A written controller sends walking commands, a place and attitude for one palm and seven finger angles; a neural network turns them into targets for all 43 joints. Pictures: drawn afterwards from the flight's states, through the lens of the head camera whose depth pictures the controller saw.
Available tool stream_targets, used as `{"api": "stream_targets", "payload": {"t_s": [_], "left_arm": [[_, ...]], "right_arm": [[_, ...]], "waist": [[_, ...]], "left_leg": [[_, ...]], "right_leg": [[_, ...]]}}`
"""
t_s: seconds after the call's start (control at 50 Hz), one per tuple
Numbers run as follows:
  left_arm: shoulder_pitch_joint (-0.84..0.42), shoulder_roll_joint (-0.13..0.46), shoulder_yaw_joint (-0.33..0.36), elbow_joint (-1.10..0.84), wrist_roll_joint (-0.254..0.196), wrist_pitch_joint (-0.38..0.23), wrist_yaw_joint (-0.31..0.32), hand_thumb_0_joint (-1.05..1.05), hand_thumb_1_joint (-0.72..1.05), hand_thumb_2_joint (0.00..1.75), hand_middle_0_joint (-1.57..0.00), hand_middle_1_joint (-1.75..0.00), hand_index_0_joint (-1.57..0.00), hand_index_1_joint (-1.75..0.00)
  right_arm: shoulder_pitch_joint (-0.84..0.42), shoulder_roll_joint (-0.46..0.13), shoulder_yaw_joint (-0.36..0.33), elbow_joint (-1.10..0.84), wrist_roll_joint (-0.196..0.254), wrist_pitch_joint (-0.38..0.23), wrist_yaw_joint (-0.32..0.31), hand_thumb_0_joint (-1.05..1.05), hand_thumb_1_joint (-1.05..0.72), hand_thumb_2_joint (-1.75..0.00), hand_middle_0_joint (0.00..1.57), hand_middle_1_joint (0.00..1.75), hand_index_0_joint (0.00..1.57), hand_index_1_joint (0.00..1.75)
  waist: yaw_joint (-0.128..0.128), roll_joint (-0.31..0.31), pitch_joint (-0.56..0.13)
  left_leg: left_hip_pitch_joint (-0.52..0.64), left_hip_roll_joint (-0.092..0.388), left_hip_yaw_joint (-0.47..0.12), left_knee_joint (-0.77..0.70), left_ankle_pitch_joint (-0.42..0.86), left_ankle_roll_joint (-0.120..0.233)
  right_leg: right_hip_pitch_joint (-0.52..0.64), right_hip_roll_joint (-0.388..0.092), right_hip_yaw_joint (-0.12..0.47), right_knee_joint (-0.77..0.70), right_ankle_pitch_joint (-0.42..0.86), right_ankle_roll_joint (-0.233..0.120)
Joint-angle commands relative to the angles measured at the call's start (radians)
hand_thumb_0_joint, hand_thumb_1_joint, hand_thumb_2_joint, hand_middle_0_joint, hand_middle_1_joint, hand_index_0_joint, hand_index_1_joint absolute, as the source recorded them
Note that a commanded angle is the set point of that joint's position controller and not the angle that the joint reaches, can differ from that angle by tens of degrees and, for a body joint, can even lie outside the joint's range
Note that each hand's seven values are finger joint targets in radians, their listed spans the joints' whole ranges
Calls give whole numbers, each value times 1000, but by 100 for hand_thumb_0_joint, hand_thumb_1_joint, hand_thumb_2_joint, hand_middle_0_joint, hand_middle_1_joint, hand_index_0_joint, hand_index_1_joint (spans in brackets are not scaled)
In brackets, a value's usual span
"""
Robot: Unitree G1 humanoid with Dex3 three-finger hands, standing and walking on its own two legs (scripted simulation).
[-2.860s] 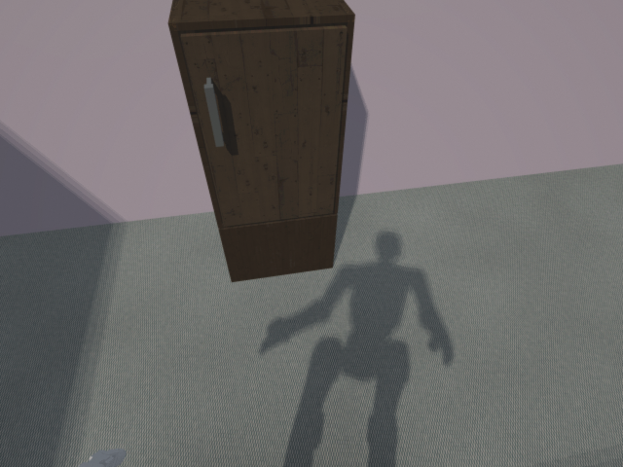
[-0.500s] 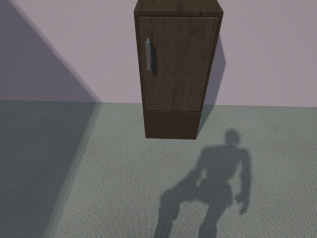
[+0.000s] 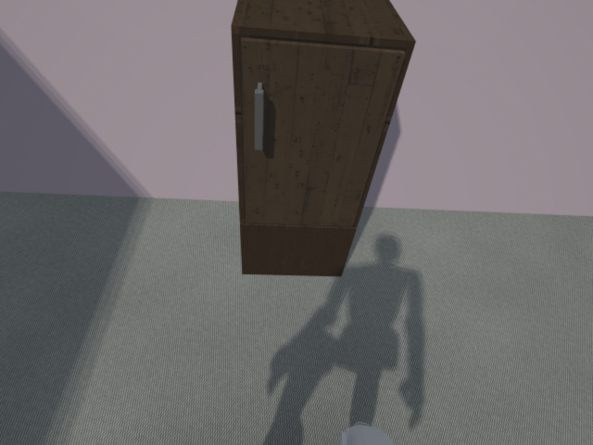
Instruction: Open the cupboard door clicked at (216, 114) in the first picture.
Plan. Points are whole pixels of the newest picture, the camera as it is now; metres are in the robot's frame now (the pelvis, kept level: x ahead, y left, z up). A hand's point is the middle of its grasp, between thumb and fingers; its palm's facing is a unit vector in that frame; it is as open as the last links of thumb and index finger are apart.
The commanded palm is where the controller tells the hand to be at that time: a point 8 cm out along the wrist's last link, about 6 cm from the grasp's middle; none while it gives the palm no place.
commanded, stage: take the last steps up to it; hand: left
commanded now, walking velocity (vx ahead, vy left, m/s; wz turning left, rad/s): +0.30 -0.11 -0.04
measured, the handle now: (259, 117) +0.84 +0.13 -0.01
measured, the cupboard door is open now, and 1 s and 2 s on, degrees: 0 0 0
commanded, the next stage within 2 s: come to a stop and stand still in 0.56 s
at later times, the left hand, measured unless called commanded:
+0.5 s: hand (234, 408) +0.22 +0.10 -0.18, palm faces +0.05 -0.98 -0.18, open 7.2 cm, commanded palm none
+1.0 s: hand (238, 343) +0.33 +0.11 -0.18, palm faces +0.07 -0.98 -0.21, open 7.4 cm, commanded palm none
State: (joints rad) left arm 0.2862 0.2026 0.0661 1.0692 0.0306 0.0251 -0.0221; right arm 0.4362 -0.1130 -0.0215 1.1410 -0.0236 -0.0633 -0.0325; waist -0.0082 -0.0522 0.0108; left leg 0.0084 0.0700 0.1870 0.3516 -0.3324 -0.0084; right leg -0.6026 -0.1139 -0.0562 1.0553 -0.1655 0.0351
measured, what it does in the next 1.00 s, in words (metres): walks ahead: right foot, then left foot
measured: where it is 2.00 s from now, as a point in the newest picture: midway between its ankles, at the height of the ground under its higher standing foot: outside the picture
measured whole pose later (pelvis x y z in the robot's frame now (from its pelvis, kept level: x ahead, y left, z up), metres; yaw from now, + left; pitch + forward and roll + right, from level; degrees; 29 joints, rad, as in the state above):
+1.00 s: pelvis +0.30 -0.08 +0.00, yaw +1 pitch -1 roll -1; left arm 0.21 0.19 0.07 1.04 0.02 0.06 0.03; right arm 0.19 -0.14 -0.04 1.06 -0.02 0.01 -0.05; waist 0.00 -0.03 0.09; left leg -0.21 0.07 0.16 0.45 -0.22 0.03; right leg -0.43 -0.05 -0.02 0.95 -0.39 0.05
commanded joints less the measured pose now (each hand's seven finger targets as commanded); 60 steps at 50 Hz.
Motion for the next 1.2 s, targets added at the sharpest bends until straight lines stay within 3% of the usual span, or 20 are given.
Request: {"api": "stream_targets", "payload": {"t_s": [0.0,0.08,0.14,0.16,0.18,0.2,0.26,0.34,0.52,0.58,0.62,0.64,0.7,0.76,0.86,1.04,1.08,1.1,1.14,1.18], "left_arm": [[-128,-20,-8,-94,-4,-19,-17,0,90,90,-20,-30,-20,-30],[-169,-3,-1,-101,-11,-34,-15,0,90,90,-20,-30,-20,-30],[104,65,24,-17,-4,-65,-5,0,90,90,-20,-30,-20,-30],[247,169,52,21,4,-81,8,0,90,90,-20,-30,-20,-30],[306,266,68,36,-9,-84,20,0,90,90,-20,-30,-20,-30],[268,253,62,27,-24,-78,26,0,90,90,-20,-30,-20,-30],[18,109,17,-31,-17,-81,33,0,90,90,-20,-30,-20,-30],[-14,38,-11,-27,-5,-99,40,0,90,90,-20,-30,-20,-30],[85,75,-5,12,-1,-98,36,0,90,90,-20,-30,-20,-30],[86,61,-9,19,-15,-87,35,0,90,90,-20,-30,-20,-30],[102,-9,-24,-19,-23,-84,25,0,90,90,-20,-30,-20,-30],[67,32,-17,-29,-12,-80,31,0,90,90,-20,-30,-20,-30],[74,-24,-24,19,-14,-51,40,0,90,90,-20,-30,-20,-30],[140,-37,-27,45,-17,-19,53,0,90,90,-20,-30,-20,-30],[75,9,2,-16,-5,24,56,0,90,90,-20,-30,-20,-30],[7,15,6,-81,-13,4,53,0,90,90,-20,-30,-20,-30],[64,81,10,-64,-2,-23,58,0,90,90,-20,-30,-20,-30],[33,178,21,-75,6,-36,67,0,90,90,-20,-30,-20,-30],[40,191,18,-89,-3,-25,66,0,90,90,-20,-30,-20,-30],[5,168,25,-83,-7,-29,75,0,90,90,-20,-30,-20,-30]], "right_arm": [[78,-146,-31,-19,-5,-16,-10,0,-90,-90,20,30,20,30],[82,-177,-48,-5,-13,-8,-9,0,-90,-90,20,30,20,30],[56,-190,-53,-4,-4,-3,-2,0,-90,-90,20,30,20,30],[94,-147,-46,-11,9,-2,13,0,-90,-90,20,30,20,30],[119,-84,-29,-50,19,-1,15,0,-90,-90,20,30,20,30],[27,-98,-32,-71,22,5,13,0,-90,-90,20,30,20,30],[-52,-80,-42,-75,6,19,22,0,-90,-90,20,30,20,30],[21,-42,-38,-55,-6,49,27,0,-90,-90,20,30,20,30],[-200,-57,-30,-147,0,25,45,0,-90,-90,20,30,20,30],[-90,-98,-32,-102,-4,10,34,0,-90,-90,20,30,20,30],[71,-264,-67,-72,-9,5,17,0,-90,-90,20,30,20,30],[40,-254,-58,-77,-4,18,9,0,-90,-90,20,30,20,30],[-159,-133,-10,-113,4,13,-13,0,-90,-90,20,30,20,30],[-189,-134,-16,-108,12,13,-26,0,-90,-90,20,30,20,30],[-171,-192,-52,-113,11,49,-34,0,-90,-90,20,30,20,30],[-217,-211,-76,-128,-4,78,-8,0,-90,-90,20,30,20,30],[-181,-159,-70,-123,10,81,6,0,-90,-90,20,30,20,30],[-152,-83,-53,-151,16,86,12,0,-90,-90,20,30,20,30],[-206,-113,-64,-166,8,121,9,0,-90,-90,20,30,20,30],[-212,-139,-67,-152,0,132,11,0,-90,-90,20,30,20,30]], "waist": [[-26,208,217],[-31,211,188],[101,105,-4],[155,-96,-156],[131,-291,-276],[142,-172,-215],[37,-23,25],[-43,-40,45],[10,-24,64],[-44,78,24],[-81,436,-63],[-77,306,-28],[12,147,78],[34,131,-20],[8,161,-44],[15,264,-43],[39,49,-83],[18,-236,-73],[44,-103,-41],[36,-189,-7]], "left_leg": [[-111,242,-115,-176,332,134],[-85,259,-99,-112,452,126],[-153,194,-34,266,627,67],[-352,110,17,584,305,29],[-537,-32,-60,899,-244,9],[-581,0,-173,1008,-234,38],[-567,96,-185,997,-24,37],[-482,89,-148,821,38,11],[-423,41,-73,343,50,10],[-147,10,-60,150,165,23],[95,367,-526,-50,371,191],[8,393,-538,-84,298,242],[-230,283,-301,-83,663,173],[-145,235,-173,-33,930,143],[-82,274,-181,1,963,180],[-150,219,-173,92,597,127],[-239,96,-97,263,223,24],[-414,-20,-67,392,-191,-25],[-411,-37,-201,630,-262,-21],[-522,-47,-236,790,-180,-32]], "right_leg": [[-71,-24,-33,-211,22,-9],[87,26,-78,-379,-40,-46],[515,94,-106,-519,-4,-87],[780,-103,122,-580,-72,-141],[884,-330,507,-711,-14,-220],[794,-322,495,-766,-31,-234],[402,-235,275,-824,-161,-192],[275,-158,67,-859,24,-174],[418,-162,72,-803,116,-208],[341,-82,-2,-598,132,-148],[57,103,-121,-107,-392,-43],[49,79,-35,21,-457,-54],[172,0,50,-46,-283,-17],[254,19,35,-173,-199,11],[169,49,37,-72,-214,11],[323,62,-3,-446,-153,-11],[483,-31,74,-704,191,-13],[528,-252,314,-715,467,-84],[406,-328,281,-721,555,-193],[450,-270,269,-692,606,-165]]}}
